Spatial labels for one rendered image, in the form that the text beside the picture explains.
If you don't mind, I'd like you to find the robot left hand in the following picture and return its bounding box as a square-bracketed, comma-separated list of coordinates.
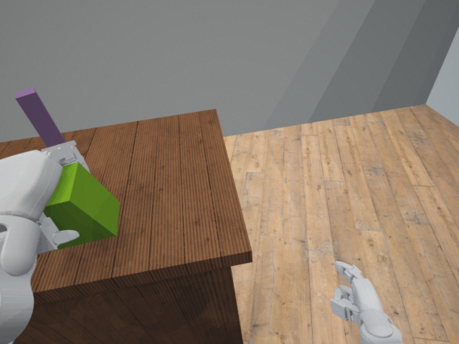
[0, 140, 90, 254]

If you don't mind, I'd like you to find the table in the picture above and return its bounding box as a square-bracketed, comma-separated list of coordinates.
[0, 109, 252, 344]

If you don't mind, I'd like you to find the left robot forearm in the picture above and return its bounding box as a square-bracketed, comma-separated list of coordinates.
[0, 215, 41, 344]

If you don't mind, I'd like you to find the right robot forearm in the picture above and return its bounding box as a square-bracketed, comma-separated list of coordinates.
[358, 310, 404, 344]

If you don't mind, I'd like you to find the sponge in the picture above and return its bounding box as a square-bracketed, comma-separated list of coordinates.
[43, 163, 120, 251]

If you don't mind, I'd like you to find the robot right hand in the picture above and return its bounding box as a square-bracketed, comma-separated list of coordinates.
[330, 261, 384, 324]

